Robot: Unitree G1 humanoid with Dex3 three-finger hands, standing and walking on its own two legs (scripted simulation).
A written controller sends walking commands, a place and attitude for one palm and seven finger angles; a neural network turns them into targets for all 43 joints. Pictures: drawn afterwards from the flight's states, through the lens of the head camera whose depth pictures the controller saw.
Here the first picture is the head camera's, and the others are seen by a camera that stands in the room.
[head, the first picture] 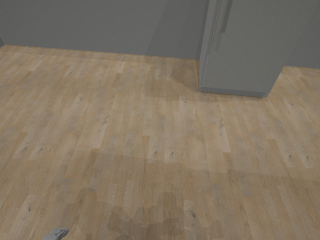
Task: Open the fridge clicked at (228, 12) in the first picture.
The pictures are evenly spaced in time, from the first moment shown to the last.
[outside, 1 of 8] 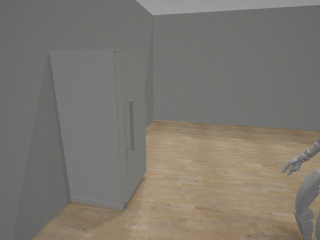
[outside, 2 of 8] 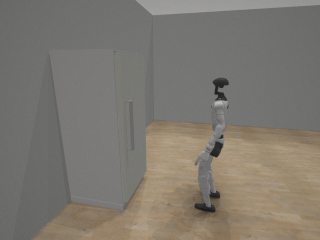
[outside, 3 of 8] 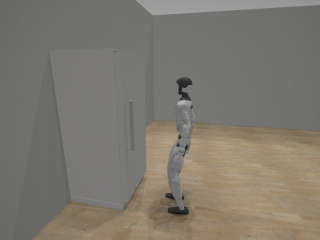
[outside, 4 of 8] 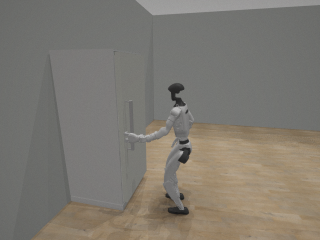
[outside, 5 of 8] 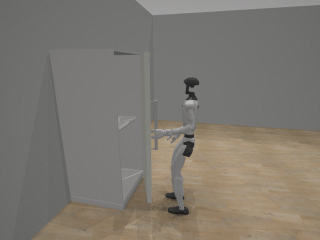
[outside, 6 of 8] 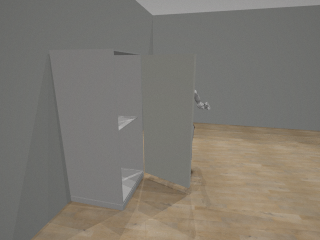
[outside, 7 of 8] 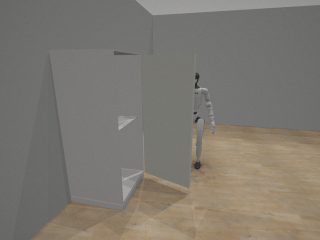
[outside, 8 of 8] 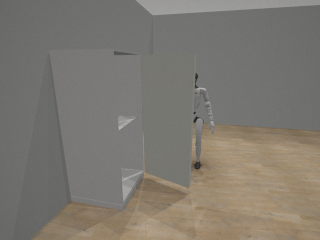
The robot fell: no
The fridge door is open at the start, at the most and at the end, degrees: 0 76 71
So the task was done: yes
